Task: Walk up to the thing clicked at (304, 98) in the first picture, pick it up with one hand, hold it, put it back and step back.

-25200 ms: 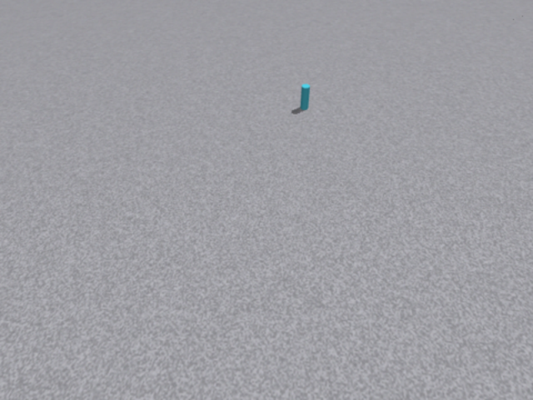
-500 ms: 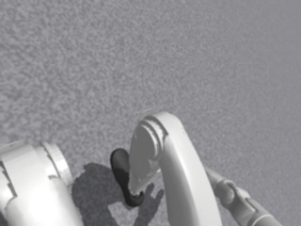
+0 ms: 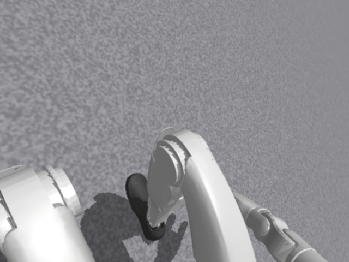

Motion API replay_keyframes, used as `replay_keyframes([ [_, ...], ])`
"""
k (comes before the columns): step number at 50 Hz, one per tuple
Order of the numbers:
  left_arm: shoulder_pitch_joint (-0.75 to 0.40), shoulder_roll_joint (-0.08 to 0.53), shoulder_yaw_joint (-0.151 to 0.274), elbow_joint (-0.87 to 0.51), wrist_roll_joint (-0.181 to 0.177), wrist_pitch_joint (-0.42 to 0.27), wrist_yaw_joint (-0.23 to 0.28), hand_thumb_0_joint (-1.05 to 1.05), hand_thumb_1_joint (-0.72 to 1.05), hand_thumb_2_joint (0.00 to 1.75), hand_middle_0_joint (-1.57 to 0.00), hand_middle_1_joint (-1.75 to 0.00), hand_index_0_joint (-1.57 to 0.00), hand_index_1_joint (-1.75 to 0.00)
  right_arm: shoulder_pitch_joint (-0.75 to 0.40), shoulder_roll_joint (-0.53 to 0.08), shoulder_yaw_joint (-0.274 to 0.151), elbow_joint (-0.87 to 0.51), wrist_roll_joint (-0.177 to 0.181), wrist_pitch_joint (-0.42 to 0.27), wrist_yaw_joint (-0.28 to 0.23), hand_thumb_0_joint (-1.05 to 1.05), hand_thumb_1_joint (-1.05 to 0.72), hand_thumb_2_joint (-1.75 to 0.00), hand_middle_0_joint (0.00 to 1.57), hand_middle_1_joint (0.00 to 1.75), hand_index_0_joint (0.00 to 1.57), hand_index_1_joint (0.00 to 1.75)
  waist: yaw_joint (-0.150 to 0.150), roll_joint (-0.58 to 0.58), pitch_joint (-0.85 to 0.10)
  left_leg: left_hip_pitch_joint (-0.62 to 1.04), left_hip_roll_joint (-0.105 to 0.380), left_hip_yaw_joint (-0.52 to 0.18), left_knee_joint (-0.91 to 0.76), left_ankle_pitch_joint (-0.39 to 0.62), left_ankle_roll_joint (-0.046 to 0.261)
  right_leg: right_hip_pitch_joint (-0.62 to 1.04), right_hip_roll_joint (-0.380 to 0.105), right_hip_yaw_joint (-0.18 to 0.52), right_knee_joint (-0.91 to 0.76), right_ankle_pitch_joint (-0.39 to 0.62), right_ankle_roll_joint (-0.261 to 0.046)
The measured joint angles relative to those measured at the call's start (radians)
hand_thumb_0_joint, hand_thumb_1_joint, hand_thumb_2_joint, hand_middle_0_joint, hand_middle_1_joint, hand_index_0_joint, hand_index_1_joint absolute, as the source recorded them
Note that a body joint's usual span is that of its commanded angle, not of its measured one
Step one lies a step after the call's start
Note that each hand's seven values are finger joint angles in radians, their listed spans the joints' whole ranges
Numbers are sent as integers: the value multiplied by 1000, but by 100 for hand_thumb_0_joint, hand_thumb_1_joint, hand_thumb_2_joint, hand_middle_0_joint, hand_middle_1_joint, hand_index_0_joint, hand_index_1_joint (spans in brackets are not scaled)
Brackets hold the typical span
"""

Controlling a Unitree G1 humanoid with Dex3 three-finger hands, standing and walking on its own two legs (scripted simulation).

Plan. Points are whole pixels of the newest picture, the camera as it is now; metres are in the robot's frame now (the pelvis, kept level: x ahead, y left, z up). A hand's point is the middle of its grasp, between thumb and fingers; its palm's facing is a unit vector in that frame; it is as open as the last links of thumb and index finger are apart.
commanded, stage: open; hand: left
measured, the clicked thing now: out of the picture +0.45 +0.33 -0.21
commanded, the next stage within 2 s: withdraw in 0.16 s
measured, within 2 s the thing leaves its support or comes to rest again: neither
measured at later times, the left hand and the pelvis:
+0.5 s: hand out of the picture +0.45 +0.34 -0.16, palm faces +0.49 -0.87 +0.02, open 17.0 cm; pelvis +0.00 +0.00 +0.00, yaw +0 degrees
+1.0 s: hand out of the picture +0.37 +0.44 -0.03, palm faces +0.46 -0.82 -0.33, open 17.3 cm; pelvis +0.01 -0.01 +0.05, yaw +6 degrees
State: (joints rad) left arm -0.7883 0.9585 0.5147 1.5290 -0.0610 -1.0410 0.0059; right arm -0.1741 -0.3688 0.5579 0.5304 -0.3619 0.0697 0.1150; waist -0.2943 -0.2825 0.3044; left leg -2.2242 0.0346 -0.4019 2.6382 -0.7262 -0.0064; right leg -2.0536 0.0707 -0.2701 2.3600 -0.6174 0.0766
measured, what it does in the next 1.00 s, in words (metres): stands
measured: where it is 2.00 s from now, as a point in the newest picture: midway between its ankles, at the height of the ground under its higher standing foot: (109, 245)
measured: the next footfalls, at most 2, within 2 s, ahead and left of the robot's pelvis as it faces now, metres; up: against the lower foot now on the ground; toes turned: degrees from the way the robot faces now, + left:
none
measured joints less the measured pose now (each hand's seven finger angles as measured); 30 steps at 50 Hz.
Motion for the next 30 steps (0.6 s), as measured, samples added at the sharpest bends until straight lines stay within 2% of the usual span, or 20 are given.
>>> replay_keyframes([
  [9, 2, -3, 2, 0, -21, -6, -10, -1, -36, 31, -56, -44, -56, -45, 1, -3, 0, 2, 3, -5, 1, 0, -90, -89, 21, 30, 21, 30, 5, -4, -1, -3, 4, 4, -5, -2, 0, -7, 1, 3, -3, 1, 1],
  [17, -2, -2, 4, -11, -11, -8, -17, -1, -46, 18, -36, -26, -36, -26, -9, 3, -1, 4, -1, -2, -4, 0, -90, -89, 21, 30, 21, 30, 2, -12, 0, 1, 0, -3, -2, -8, -6, -2, -1, -2, 0, -6, -2],
  [20, 4, -2, 26, -34, -11, -3, -24, -1, -51, 15, -29, -20, -28, -21, -10, 2, -2, -1, 1, 2, -7, 0, -90, -89, 21, 30, 21, 30, 3, -13, 3, 3, 1, -4, -1, -9, -5, -1, 0, -3, -1, -6, -1],
  [24, 20, 0, 82, -103, -7, 17, -38, -1, -56, 11, -21, -15, -20, -16, -5, 3, -13, -4, 4, 9, -11, 0, -90, -90, 21, 30, 21, 30, 9, -6, 6, 4, 2, 0, -3, -8, -4, 1, 0, 0, -2, -5, -2],
  [27, 38, 2, 116, -173, -5, 53, -62, -2, -58, 9, -16, -11, -15, -13, 16, 6, -35, -2, 15, 21, -15, 0, -91, -90, 21, 30, 21, 30, 19, 9, -9, 1, 2, 8, -9, -4, -2, -2, -3, 5, -3, -5, -5],
  [30, 57, -4, 120, -244, -18, 103, -99, -2, -59, 7, -13, -9, -12, -10, 52, 7, -69, 1, 36, 30, -18, 0, -91, -90, 21, 30, 21, 30, 36, 34, -41, -6, 2, 25, -22, 1, 0, -10, -9, 15, -5, -8, -10],
])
